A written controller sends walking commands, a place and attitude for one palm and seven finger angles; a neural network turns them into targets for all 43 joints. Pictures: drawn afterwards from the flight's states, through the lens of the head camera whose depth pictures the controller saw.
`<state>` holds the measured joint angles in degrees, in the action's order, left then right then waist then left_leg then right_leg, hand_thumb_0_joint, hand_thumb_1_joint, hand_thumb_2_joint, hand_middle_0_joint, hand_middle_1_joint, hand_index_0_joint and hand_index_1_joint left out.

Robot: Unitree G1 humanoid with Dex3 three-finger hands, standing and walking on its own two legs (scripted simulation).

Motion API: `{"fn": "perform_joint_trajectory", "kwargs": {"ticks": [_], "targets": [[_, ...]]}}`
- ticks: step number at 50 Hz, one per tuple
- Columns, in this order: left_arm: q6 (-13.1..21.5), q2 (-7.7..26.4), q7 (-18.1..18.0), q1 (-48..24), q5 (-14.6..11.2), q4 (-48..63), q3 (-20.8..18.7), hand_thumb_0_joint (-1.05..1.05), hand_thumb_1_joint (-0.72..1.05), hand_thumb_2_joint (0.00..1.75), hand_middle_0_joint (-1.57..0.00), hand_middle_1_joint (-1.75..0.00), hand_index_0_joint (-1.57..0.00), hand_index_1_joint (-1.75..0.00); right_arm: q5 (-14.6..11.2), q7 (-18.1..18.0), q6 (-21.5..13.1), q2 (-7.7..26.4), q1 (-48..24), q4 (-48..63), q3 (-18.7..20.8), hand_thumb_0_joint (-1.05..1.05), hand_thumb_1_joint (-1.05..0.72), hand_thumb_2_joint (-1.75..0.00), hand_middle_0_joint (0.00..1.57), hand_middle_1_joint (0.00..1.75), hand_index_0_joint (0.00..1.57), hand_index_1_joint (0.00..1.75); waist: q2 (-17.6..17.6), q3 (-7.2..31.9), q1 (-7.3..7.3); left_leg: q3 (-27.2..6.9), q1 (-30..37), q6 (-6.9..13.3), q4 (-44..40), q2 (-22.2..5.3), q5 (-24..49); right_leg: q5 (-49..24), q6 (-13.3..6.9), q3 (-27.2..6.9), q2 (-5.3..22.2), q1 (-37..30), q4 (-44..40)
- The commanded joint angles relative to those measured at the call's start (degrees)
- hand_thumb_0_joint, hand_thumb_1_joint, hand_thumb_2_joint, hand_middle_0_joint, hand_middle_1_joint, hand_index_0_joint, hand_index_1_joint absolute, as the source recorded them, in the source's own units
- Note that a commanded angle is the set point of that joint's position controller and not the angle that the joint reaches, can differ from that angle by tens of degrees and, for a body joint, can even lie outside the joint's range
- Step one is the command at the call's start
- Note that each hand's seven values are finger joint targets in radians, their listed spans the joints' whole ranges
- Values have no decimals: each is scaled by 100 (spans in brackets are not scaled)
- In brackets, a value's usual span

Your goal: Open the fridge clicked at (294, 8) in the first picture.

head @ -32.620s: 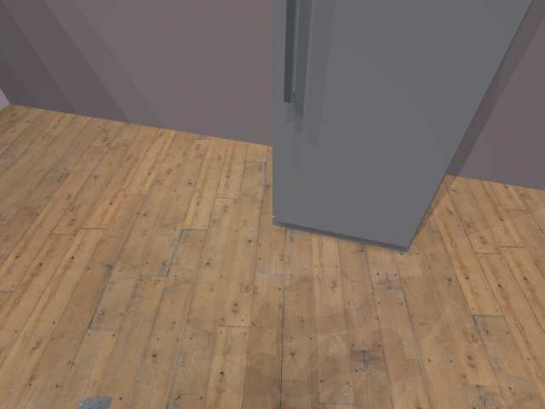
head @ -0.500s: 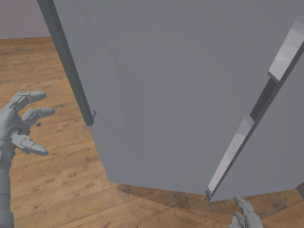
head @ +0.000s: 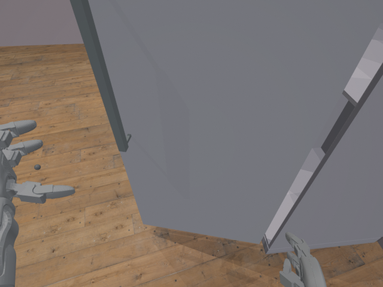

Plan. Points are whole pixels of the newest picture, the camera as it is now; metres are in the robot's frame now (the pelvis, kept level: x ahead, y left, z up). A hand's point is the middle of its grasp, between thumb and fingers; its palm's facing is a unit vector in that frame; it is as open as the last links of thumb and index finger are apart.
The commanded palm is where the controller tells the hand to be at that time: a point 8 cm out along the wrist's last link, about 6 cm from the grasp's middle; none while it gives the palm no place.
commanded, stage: draw the hand back to the body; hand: left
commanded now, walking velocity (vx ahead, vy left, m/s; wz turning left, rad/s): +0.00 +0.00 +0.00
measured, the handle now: (107, 76) +0.51 +0.27 +0.19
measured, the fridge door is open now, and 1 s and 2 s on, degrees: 74 74 74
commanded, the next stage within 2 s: step back with the hand held close in 0.92 s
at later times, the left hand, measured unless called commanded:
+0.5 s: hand (49, 177) +0.24 +0.27 +0.16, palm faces +0.44 -0.82 -0.36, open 9.2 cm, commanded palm +0.18 +0.31 +0.18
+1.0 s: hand (51, 181) +0.23 +0.27 +0.16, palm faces +0.45 -0.81 -0.37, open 7.4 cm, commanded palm +0.18 +0.30 +0.18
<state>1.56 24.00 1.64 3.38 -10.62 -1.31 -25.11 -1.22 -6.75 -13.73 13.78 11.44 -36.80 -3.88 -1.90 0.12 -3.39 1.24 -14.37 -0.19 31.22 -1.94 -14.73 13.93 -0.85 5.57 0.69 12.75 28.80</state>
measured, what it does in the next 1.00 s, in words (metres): stands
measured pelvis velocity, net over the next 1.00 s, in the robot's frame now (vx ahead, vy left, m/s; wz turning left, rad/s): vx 0.03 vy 0.00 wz -0.03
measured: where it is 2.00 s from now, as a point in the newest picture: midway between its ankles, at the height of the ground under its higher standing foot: outside the picture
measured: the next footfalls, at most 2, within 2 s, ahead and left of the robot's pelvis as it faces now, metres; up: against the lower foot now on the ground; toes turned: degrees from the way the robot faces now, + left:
none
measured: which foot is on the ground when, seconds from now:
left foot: down 0.00-1.00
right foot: down 0.00-1.00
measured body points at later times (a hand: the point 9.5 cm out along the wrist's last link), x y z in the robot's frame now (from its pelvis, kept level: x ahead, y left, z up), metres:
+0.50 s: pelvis +0.03 +0.01 +0.01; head +0.00 +0.00 +0.46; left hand +0.21 +0.32 +0.18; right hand +0.21 -0.22 -0.07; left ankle +0.02 +0.12 -0.73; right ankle +0.02 -0.11 -0.73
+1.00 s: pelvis +0.03 +0.00 +0.01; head +0.01 -0.01 +0.46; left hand +0.20 +0.31 +0.18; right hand +0.21 -0.22 -0.07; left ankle +0.02 +0.12 -0.73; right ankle +0.02 -0.11 -0.73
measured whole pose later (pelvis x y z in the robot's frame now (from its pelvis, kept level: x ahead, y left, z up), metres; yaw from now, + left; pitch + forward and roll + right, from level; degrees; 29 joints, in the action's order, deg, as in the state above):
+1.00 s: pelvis +0.03 +0.00 +0.01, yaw -2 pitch -5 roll +0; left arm 4.6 19.5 -6.3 24.8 -3.9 20.4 -19.0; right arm 0.7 -5.3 -7.8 12.4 11.7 -38.0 -1.6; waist -2.8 -0.8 -4.4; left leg 3.3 -4.6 0.1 23.7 -1.5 -14.3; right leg 13.5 -0.2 3.7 0.7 4.3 22.7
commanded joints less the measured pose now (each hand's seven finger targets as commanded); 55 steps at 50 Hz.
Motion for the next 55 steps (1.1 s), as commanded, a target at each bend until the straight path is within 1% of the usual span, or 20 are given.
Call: {"fn": "perform_joint_trajectory", "kwargs": {"ticks": [1,5,6,7,8,10,13,19,27,33,37,42,43,47,48,51,52,53,54,55], "targets": [[605,953,-633,-381,312,1797,-142,0,-4,44,-23,-85,-23,-85,70,3,-226,727,-592,751,389,0,-90,-90,20,30,20,30,-359,838,-15,-88,330,130,-890,131,77,24,11,-349,35,-445,-678],[716,1140,-872,-309,507,2222,-273,0,10,51,-23,-77,-23,-77,97,3,-171,759,-679,695,436,0,-90,-90,20,30,20,30,39,773,-27,-28,449,176,-1019,126,284,-151,47,-357,-4,-525,-806],[722,1003,-898,-126,521,2224,-196,0,14,53,-23,-75,-23,-75,105,-4,-149,700,-673,682,448,0,-90,-90,20,30,20,30,153,672,-11,-38,454,186,-1032,106,347,-205,45,-324,0,-566,-774],[740,1147,-928,-198,567,2267,-323,0,17,55,-22,-73,-22,-73,111,-5,-118,726,-692,662,445,0,-90,-90,20,30,20,30,102,671,-48,-18,482,178,-1058,133,366,-208,43,-341,-16,-546,-821],[735,991,-934,-41,592,2279,-225,0,21,57,-22,-70,-22,-70,108,-5,-92,664,-703,655,453,0,-90,-90,20,30,20,30,-63,509,-26,5,491,175,-1067,126,401,-245,36,-329,-8,-549,-809],[757,1061,-946,-105,647,2434,-269,0,28,60,-22,-66,-22,-66,109,-10,-55,676,-749,622,441,0,-90,-90,20,30,20,30,-295,462,-54,24,577,165,-1104,157,531,-350,26,-340,-4,-564,-875],[776,791,-958,280,678,2511,-75,0,39,65,-22,-60,-22,-60,131,25,-26,602,-738,634,443,0,-90,-90,20,30,20,30,-477,313,-56,-29,619,120,-1169,129,608,-390,2,-296,-16,-627,-818],[738,679,-883,1230,652,2839,-73,0,61,76,-21,-47,-21,-47,160,98,51,625,-719,733,512,0,-90,-90,20,30,20,30,-18,364,-125,16,715,122,-1138,81,1163,-891,38,-268,-43,-851,-826],[717,708,-853,1595,680,3628,-134,0,90,90,-20,-30,-20,-30,198,141,186,531,-690,852,488,0,-90,-90,20,30,20,30,-208,444,-118,75,845,93,-1043,102,1612,-1304,62,-275,-42,-903,-815],[644,580,-880,1481,674,3343,-54,0,90,90,-20,-30,-20,-30,186,76,265,492,-660,813,476,0,-90,-90,20,30,20,30,-141,82,-34,107,758,110,-1097,95,1115,-881,73,-253,-40,-706,-928],[664,652,-917,1385,709,3471,-87,0,90,90,-20,-30,-20,-30,222,56,237,521,-661,806,473,0,-90,-90,20,30,20,30,-144,420,-83,95,909,120,-1065,129,1357,-1112,71,-253,-38,-833,-882],[645,704,-932,1455,707,3484,-112,0,90,90,-20,-30,-20,-30,228,57,233,517,-711,809,468,0,-90,-90,20,30,20,30,-54,431,-117,105,914,132,-1061,137,1397,-1169,86,-250,-35,-882,-902],[629,554,-918,1595,694,3365,-3,0,90,90,-20,-30,-20,-30,216,59,240,483,-704,799,474,0,-90,-90,20,30,20,30,-1,275,-78,112,864,128,-1058,103,1341,-1102,91,-238,-33,-849,-893],[670,738,-928,1473,698,3434,-175,0,90,90,-20,-30,-20,-30,225,53,254,500,-730,795,459,0,-90,-90,20,30,20,30,-151,278,-124,113,850,114,-1102,139,1272,-1055,83,-250,-37,-869,-955],[653,629,-917,1582,692,3343,-90,0,90,90,-20,-30,-20,-30,213,49,259,462,-733,800,467,0,-90,-90,20,30,20,30,-133,147,-92,130,817,120,-1095,114,1230,-1015,88,-249,-31,-832,-945],[674,650,-908,1606,686,3400,-122,0,90,90,-20,-30,-20,-30,212,57,250,471,-738,817,484,0,-90,-90,20,30,20,30,-103,262,-110,138,845,126,-1080,110,1322,-1112,92,-263,-17,-925,-937],[717,667,-912,1248,718,3582,-38,0,90,90,-20,-30,-20,-30,220,61,236,491,-778,804,464,0,-90,-90,20,30,20,30,-224,324,-94,147,914,124,-1093,151,1254,-1054,91,-284,-36,-868,-994],[934,1330,-966,772,751,3778,-658,0,90,90,-20,-30,-20,-30,165,96,394,651,-790,1023,482,0,-90,-90,20,30,20,30,16,-209,163,66,355,241,-780,3,987,-1425,80,-788,243,-245,-1240],[1033,1322,-958,837,794,3635,-666,0,90,90,-20,-30,-20,-30,172,91,482,588,-755,922,483,0,-90,-90,20,30,20,30,126,-87,169,1,337,213,-625,45,883,-1683,19,-868,443,-235,-1235],[974,866,-909,1580,797,3226,-297,0,90,90,-20,-30,-20,-30,198,96,549,504,-772,913,465,0,-90,-90,20,30,20,30,510,-45,181,24,389,213,-481,44,1017,-1957,20,-872,559,-146,-1179]]}}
